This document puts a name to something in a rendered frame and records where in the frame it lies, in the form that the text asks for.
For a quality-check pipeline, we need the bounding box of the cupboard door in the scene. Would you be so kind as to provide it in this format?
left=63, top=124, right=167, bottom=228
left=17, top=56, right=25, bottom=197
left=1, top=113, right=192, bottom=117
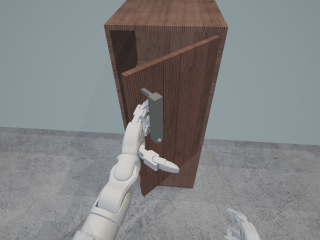
left=121, top=35, right=221, bottom=196

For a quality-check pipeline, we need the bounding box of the handle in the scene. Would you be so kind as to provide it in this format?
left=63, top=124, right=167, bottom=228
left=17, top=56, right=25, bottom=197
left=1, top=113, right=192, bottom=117
left=141, top=88, right=163, bottom=144

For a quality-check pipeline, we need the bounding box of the robot left forearm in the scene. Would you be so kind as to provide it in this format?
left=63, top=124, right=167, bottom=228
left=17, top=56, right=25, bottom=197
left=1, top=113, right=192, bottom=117
left=72, top=153, right=141, bottom=240

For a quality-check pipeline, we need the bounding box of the robot right hand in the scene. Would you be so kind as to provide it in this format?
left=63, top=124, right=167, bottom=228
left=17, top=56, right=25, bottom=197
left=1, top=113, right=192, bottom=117
left=224, top=208, right=261, bottom=240

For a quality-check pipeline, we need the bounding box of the robot left hand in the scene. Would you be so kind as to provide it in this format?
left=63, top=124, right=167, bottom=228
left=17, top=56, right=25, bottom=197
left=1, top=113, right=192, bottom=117
left=121, top=99, right=180, bottom=173

